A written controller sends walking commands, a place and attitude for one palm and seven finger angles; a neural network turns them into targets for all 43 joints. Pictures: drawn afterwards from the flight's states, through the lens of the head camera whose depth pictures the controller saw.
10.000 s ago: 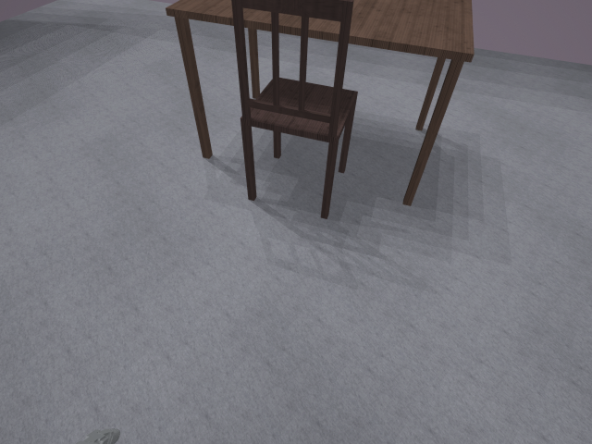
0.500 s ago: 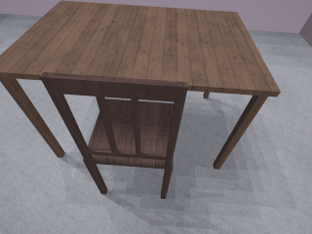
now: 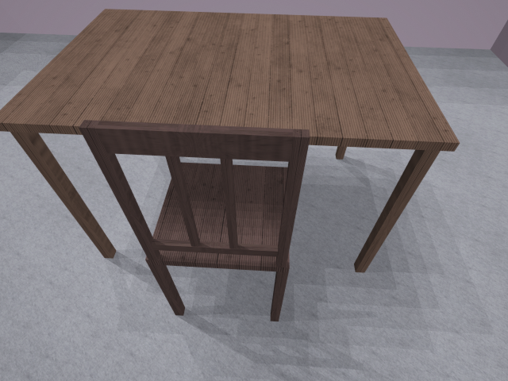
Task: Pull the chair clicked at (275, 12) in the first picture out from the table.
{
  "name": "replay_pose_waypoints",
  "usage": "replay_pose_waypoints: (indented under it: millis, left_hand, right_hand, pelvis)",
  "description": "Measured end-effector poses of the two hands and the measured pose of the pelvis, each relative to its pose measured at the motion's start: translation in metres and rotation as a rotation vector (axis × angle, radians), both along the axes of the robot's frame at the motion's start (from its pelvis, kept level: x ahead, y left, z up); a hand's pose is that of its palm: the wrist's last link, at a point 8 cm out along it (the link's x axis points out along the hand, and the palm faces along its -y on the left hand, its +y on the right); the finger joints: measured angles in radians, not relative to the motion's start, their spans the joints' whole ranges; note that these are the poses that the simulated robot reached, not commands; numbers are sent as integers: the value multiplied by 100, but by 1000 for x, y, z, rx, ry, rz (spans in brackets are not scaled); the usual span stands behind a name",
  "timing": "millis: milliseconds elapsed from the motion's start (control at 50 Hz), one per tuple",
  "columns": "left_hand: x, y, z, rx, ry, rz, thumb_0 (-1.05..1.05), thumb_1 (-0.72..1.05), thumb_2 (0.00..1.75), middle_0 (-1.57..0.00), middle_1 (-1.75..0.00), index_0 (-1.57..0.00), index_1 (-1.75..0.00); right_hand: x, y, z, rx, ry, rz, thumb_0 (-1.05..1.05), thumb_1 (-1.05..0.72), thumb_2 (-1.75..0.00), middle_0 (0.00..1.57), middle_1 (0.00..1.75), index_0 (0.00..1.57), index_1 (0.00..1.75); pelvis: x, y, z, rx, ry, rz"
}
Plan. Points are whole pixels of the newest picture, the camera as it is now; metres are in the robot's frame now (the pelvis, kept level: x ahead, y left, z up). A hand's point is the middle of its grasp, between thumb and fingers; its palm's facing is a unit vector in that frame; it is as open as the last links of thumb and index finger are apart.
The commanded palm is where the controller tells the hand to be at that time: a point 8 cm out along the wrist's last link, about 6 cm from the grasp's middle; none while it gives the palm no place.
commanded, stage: look again from close up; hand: left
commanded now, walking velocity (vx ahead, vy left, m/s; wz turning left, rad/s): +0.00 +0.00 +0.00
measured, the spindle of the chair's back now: (185, 206) +0.47 +0.19 -0.07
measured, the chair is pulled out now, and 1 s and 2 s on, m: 0.00 0.00 0.00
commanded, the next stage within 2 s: raise the hand toward the chair's back in 0.68 s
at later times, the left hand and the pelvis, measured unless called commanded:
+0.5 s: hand out of the picture +0.04 +0.19 -0.17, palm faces +0.02 -0.98 -0.21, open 7.3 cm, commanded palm none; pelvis +0.02 +0.01 +0.00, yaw +0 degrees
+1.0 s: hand (148, 317) +0.22 +0.19 -0.03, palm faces +0.21 -0.97 -0.11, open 7.8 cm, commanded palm +0.13 +0.23 -0.07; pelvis +0.00 +0.00 -0.01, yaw +2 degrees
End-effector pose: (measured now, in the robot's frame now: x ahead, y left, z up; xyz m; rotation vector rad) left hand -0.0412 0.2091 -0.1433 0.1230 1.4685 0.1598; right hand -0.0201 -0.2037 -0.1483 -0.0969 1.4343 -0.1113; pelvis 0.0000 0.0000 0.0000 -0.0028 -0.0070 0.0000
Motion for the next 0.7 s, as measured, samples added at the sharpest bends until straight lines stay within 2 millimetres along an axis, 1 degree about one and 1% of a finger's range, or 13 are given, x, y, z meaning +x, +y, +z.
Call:
replay_pose_waypoints:
  millis: [40,80,220,280,360,420,500,700]
  left_hand:
    - [2,1,-2,-6,-3,-7,1,90,90,-20,-30,-20,-30]
    - [8,4,-3,-6,-15,-11,1,90,90,-20,-30,-20,-30]
    - [44,17,1,21,-100,-26,1,91,90,-20,-30,-20,-30]
    - [56,24,3,35,-121,-30,1,92,90,-20,-30,-20,-30]
    - [67,27,5,41,-135,-37,1,92,90,-19,-30,-20,-30]
    - [71,28,5,41,-132,-41,1,92,90,-19,-30,-20,-30]
    - [72,26,4,38,-119,-40,1,92,90,-19,-30,-20,-30]
    - [62,15,2,17,-78,-27,1,91,90,-20,-30,-20,-30]
  right_hand:
    - [5,0,-3,-4,-24,-1,1,-91,-90,20,30,20,30]
    - [11,1,-4,-7,-49,-5,1,-91,-90,20,30,19,30]
    - [23,7,-6,-10,-82,-3,2,-92,-90,20,30,19,30]
    - [25,7,-5,-12,-83,-2,2,-93,-90,20,30,19,30]
    - [28,6,-4,-15,-76,-1,2,-92,-90,20,30,19,30]
    - [30,5,-3,-18,-69,-1,1,-92,-90,20,30,19,30]
    - [33,3,-2,-21,-59,0,1,-91,-90,20,30,19,30]
    - [40,-4,0,-31,-47,5,1,-91,-90,20,30,19,30]
  pelvis:
    - [1,3,-3,-4,2,6]
    - [3,6,-4,-3,2,7]
    - [12,13,-3,6,-6,1]
    - [15,13,-2,10,-10,-2]
    - [18,13,-1,12,-11,-5]
    - [19,12,0,13,-11,-7]
    - [22,11,0,13,-10,-7]
    - [26,6,1,13,-13,-6]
